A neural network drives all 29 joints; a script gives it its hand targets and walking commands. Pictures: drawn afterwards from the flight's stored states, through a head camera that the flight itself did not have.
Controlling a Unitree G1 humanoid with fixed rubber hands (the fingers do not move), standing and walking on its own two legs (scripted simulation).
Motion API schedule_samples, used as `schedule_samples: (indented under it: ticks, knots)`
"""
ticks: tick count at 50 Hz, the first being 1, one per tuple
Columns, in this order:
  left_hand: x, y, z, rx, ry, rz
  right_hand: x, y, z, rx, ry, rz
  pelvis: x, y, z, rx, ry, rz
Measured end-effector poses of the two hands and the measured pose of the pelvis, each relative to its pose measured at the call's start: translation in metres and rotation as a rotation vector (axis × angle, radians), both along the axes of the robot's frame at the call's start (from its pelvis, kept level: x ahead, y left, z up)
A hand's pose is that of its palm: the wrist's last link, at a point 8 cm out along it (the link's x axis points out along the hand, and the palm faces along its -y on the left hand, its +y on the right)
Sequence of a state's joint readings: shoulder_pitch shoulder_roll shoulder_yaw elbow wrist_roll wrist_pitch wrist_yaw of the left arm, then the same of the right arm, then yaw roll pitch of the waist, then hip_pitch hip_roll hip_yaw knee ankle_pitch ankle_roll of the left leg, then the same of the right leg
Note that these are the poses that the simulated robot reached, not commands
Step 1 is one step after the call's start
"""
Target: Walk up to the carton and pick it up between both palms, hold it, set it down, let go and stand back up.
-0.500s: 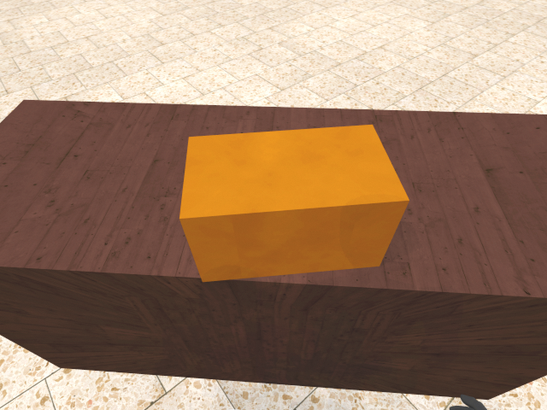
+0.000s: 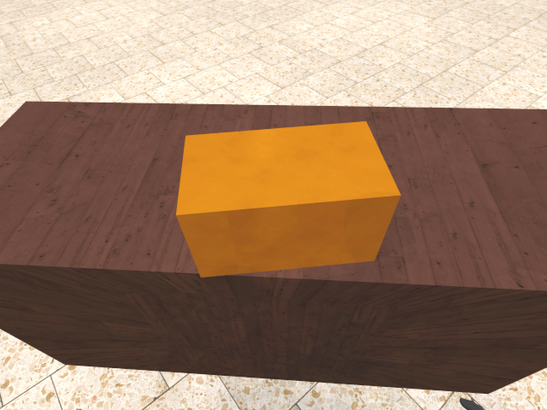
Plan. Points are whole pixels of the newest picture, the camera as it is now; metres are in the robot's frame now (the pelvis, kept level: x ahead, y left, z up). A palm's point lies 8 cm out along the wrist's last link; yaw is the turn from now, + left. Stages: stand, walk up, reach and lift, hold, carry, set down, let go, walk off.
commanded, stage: walk up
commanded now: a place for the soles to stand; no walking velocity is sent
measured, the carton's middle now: (282, 200) +0.44 +0.00 +0.05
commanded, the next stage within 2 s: reach and lift in 0.08 s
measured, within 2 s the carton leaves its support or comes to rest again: neither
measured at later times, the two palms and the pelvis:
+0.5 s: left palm (139, 390) +0.18 +0.23 -0.10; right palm out of the picture +0.12 -0.29 -0.10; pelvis +0.00 -0.01 -0.02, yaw +1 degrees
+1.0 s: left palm (121, 379) +0.18 +0.24 -0.04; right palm out of the picture +0.13 -0.26 -0.03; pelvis -0.01 -0.01 +0.01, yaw +1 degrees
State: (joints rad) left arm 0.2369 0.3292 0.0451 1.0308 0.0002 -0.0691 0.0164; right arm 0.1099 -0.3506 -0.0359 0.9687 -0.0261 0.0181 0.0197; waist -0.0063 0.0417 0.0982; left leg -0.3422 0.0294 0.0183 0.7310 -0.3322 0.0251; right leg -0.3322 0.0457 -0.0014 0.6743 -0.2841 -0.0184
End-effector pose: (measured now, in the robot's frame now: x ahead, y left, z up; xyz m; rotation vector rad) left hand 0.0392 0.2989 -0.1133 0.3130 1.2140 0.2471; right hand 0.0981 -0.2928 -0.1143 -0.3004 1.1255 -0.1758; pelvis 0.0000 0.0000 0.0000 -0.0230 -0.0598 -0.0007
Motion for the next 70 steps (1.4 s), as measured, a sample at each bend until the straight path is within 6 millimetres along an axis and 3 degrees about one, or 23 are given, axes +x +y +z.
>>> schedule_samples:
  ticks: [7, 13, 17, 21, 45, 60, 70]
  knots:
    - [0.008, -0.001, -0.004, 0.014, 0.056, 0.019, 0.005, 0.0, -0.002, -0.008, -0.036, 0.047, -0.003, -0.001, -0.005, 0.005, -0.016, 0.003]
    - [0.075, -0.024, -0.021, -0.039, -0.006, -0.008, 0.021, -0.004, -0.012, -0.022, -0.135, 0.066, -0.007, -0.002, -0.033, 0.019, -0.099, 0.011]
    - [0.118, -0.051, -0.011, -0.1, -0.13, -0.043, 0.02, -0.005, -0.008, -0.011, -0.163, 0.04, -0.005, -0.001, -0.036, 0.017, -0.102, 0.011]
    - [0.138, -0.066, 0.006, -0.126, -0.2, -0.061, 0.019, -0.003, 0.002, 0.019, -0.202, 0.002, -0.003, -0.002, -0.03, 0.019, -0.083, 0.011]
    - [0.134, -0.062, 0.065, -0.093, -0.361, -0.069, 0.032, 0.018, 0.075, 0.061, -0.37, 0.026, -0.011, -0.013, 0.01, 0.03, 0.043, 0.011]
    - [0.165, -0.058, 0.099, -0.092, -0.555, -0.109, 0.056, 0.04, 0.115, 0.102, -0.506, 0.018, 0.0, -0.007, 0.017, 0.022, 0.083, 0.012]
    - [0.17, -0.061, 0.12, -0.115, -0.654, -0.101, 0.08, 0.044, 0.131, 0.15, -0.572, 0.018, 0.016, -0.011, 0.022, 0.027, 0.109, 0.012]
